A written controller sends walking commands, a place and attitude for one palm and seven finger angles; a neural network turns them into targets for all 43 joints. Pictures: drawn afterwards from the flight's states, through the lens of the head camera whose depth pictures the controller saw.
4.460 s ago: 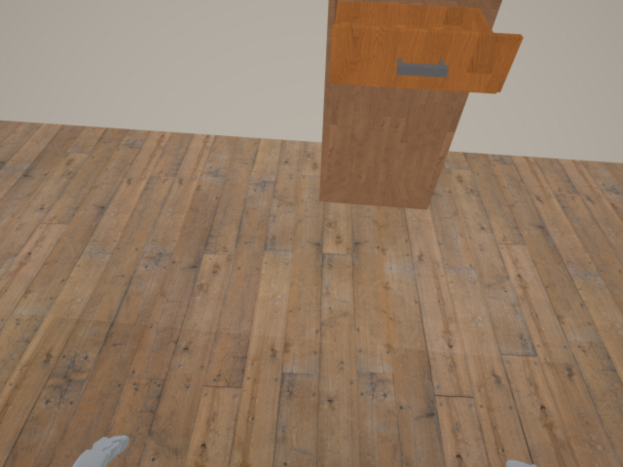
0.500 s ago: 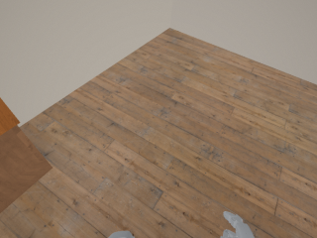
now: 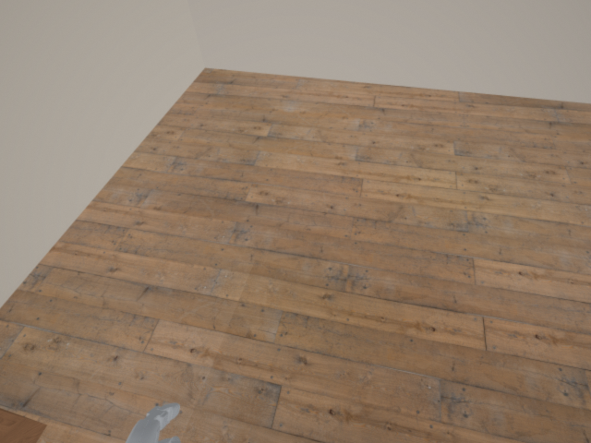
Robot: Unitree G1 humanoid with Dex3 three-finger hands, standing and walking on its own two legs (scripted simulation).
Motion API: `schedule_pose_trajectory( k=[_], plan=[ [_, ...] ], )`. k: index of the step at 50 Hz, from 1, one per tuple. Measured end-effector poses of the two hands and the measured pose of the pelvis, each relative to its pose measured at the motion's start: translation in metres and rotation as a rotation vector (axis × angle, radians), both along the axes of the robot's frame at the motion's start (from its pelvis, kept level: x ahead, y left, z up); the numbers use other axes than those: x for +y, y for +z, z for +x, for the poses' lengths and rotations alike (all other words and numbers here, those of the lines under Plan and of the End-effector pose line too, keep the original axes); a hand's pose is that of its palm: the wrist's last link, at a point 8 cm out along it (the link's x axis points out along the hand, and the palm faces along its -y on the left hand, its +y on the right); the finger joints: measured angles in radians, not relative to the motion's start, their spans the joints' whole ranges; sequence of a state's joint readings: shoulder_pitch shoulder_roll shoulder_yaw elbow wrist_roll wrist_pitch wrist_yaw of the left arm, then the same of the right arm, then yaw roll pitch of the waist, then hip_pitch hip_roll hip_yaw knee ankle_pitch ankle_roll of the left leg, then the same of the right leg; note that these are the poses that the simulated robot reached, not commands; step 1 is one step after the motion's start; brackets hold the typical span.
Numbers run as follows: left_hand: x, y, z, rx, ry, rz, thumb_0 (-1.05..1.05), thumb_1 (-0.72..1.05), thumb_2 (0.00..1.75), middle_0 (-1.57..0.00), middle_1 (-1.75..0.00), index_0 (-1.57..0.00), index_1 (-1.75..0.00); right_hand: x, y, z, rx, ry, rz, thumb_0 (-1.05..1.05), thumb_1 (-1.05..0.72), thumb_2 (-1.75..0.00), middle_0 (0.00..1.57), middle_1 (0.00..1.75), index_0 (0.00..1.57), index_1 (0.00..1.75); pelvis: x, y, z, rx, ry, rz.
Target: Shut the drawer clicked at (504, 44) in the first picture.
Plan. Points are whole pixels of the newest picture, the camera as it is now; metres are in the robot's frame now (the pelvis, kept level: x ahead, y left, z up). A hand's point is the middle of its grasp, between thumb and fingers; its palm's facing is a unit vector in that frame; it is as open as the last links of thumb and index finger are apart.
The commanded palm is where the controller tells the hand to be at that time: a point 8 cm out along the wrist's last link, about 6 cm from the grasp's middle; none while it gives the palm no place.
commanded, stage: turn to face it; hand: left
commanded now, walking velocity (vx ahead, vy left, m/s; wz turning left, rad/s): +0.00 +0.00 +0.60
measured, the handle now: out of the picture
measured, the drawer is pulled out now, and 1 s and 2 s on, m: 0.29 0.29 0.29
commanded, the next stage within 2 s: take the last steps up to it in 1.92 s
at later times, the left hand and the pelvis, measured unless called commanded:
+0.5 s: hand out of the picture +0.00 +0.26 -0.16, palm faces +0.32 -0.92 -0.22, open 7.3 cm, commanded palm none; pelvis -0.02 +0.04 +0.01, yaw +16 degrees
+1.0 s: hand out of the picture -0.08 +0.18 -0.13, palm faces +0.57 -0.78 -0.27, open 7.4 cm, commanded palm none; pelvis -0.03 -0.03 +0.02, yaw +35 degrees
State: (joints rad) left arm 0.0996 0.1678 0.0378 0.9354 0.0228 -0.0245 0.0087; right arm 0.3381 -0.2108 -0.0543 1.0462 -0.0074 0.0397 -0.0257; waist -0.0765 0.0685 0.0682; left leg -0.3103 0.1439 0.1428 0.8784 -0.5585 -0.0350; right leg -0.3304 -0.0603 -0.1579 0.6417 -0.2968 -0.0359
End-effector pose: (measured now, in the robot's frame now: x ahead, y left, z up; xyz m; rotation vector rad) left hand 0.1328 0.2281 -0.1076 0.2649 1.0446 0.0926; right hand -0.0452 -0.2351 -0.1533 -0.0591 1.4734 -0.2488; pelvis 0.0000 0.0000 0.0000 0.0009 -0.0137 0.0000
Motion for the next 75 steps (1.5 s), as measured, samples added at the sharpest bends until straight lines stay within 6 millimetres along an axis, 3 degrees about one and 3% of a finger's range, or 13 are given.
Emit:
schedule_pose_trajectory(
  k=[4, 9, 18, 23, 29, 34, 39, 42, 49, 55, 64, 68, 75],
  plan=[
    [-0.015, 0.003, -0.001, -0.013, 0.043, -0.04, 0.0, 0.91, 0.9, -0.2, -0.29, -0.2, -0.29, 0.011, 0.005, 0.013, 0.005, 0.032, 0.038, 0.01, -0.91, -0.9, 0.2, 0.29, 0.2, 0.29, -0.003, 0.007, 0.005, -0.009, 0.043, 0.007],
    [-0.014, -0.006, -0.025, 0.01, 0.124, -0.094, 0.0, 0.91, 0.9, -0.2, -0.3, -0.21, -0.3, 0.022, 0.014, 0.046, -0.048, 0.104, 0.041, 0.01, -0.91, -0.9, 0.2, 0.29, 0.2, 0.29, 0.003, 0.009, 0.002, -0.009, 0.106, 0.003],
    [0.048, -0.047, -0.109, 0.136, 0.334, -0.111, 0.0, 0.91, 0.9, -0.2, -0.3, -0.21, -0.3, 0.033, 0.027, 0.108, -0.17, 0.286, -0.077, 0.01, -0.92, -0.9, 0.2, 0.29, 0.2, 0.29, 0.032, -0.006, -0.012, 0.008, 0.209, -0.029],
    [0.071, -0.033, -0.148, 0.199, 0.405, -0.081, 0.01, 0.92, 0.9, -0.2, -0.29, -0.2, -0.29, 0.036, 0.045, 0.121, -0.188, 0.349, -0.107, 0.01, -0.91, -0.9, 0.2, 0.29, 0.2, 0.3, 0.037, 0.008, -0.017, 0.022, 0.254, -0.038],
    [0.078, -0.016, -0.173, 0.184, 0.478, -0.049, 0.01, 0.92, 0.9, -0.19, -0.29, -0.2, -0.29, 0.038, 0.051, 0.141, -0.211, 0.422, -0.093, 0.01, -0.91, -0.9, 0.2, 0.29, 0.2, 0.3, 0.034, 0.016, -0.02, 0.021, 0.32, -0.043],
    [0.067, -0.008, -0.176, 0.134, 0.52, -0.033, 0.01, 0.91, 0.9, -0.19, -0.29, -0.2, -0.29, 0.033, 0.045, 0.157, -0.228, 0.481, -0.062, 0.0, -0.9, -0.9, 0.2, 0.29, 0.2, 0.3, 0.02, 0.015, -0.025, 0.018, 0.384, -0.039],
    [0.041, 0.0, -0.179, 0.068, 0.562, -0.013, 0.01, 0.91, 0.9, -0.19, -0.29, -0.2, -0.29, 0.021, 0.03, 0.175, -0.239, 0.539, -0.019, 0.01, -0.9, -0.9, 0.2, 0.29, 0.2, 0.3, -0.003, 0.009, -0.03, 0.021, 0.451, -0.023],
    [0.02, 0.002, -0.195, 0.054, 0.595, 0.006, 0.01, 0.91, 0.9, -0.2, -0.3, -0.2, -0.29, 0.015, 0.021, 0.189, -0.246, 0.572, 0.001, 0.01, -0.9, -0.9, 0.2, 0.29, 0.2, 0.3, -0.017, 0.005, -0.032, 0.016, 0.49, -0.009],
    [-0.016, 0.009, -0.242, 0.119, 0.701, -0.018, 0.01, 0.91, 0.9, -0.2, -0.3, -0.21, -0.29, 0.018, 0.032, 0.212, -0.245, 0.678, 0.023, 0.01, -0.91, -0.9, 0.2, 0.29, 0.2, 0.29, -0.028, 0.016, -0.033, 0.009, 0.595, 0.022],
    [-0.029, -0.002, -0.282, 0.156, 0.796, -0.06, 0.01, 0.91, 0.9, -0.2, -0.3, -0.21, -0.3, 0.044, 0.034, 0.225, -0.209, 0.799, 0.007, 0.01, -0.91, -0.9, 0.2, 0.29, 0.2, 0.29, -0.022, 0.014, -0.041, 0.02, 0.683, 0.022],
    [-0.018, -0.035, -0.363, 0.263, 0.953, -0.121, 0.01, 0.91, 0.9, -0.2, -0.3, -0.21, -0.29, 0.13, 0.043, 0.241, -0.329, 0.984, 0.011, 0.01, -0.91, -0.9, 0.2, 0.29, 0.2, 0.29, 0.004, 0.0, -0.063, 0.026, 0.785, -0.006],
    [-0.004, -0.024, -0.366, 0.227, 0.992, -0.106, 0.01, 0.91, 0.9, -0.2, -0.29, -0.2, -0.29, 0.142, 0.053, 0.234, -0.333, 1.021, 0.009, 0.0, -0.9, -0.9, 0.2, 0.29, 0.2, 0.3, 0.007, 0.01, -0.066, 0.014, 0.834, -0.03],
    [0.015, -0.004, -0.344, 0.09, 1.026, -0.045, 0.01, 0.91, 0.9, -0.2, -0.29, -0.2, -0.29, 0.143, 0.047, 0.229, -0.285, 1.062, 0.033, 0.0, -0.9, -0.9, 0.2, 0.3, 0.2, 0.3, 0.004, 0.015, -0.062, 0.014, 0.91, -0.022]
  ],
)
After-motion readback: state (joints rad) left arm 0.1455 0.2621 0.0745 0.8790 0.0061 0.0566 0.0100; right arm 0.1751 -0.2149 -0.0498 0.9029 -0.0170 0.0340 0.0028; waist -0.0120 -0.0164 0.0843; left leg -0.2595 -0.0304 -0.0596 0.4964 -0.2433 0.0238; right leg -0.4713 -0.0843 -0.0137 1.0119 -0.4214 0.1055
